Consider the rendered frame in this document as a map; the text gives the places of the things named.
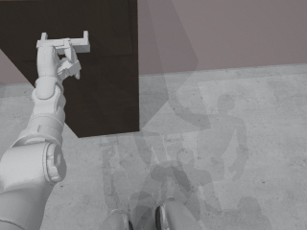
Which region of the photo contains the robot left hand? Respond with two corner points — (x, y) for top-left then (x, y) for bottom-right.
(36, 37), (82, 83)

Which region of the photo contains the robot left upper arm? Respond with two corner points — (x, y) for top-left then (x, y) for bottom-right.
(0, 142), (67, 230)

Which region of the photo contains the robot left thigh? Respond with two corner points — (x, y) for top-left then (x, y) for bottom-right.
(99, 213), (130, 230)

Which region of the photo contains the cabinet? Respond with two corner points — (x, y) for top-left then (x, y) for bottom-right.
(0, 0), (140, 138)

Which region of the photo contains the handle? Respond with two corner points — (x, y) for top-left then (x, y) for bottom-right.
(36, 31), (90, 53)

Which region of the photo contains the drawer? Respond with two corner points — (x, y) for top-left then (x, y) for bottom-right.
(0, 0), (131, 61)

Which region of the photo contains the right robot shin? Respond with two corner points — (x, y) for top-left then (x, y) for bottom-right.
(160, 196), (175, 230)

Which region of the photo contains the robot left forearm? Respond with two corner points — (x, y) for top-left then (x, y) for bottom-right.
(0, 76), (66, 188)

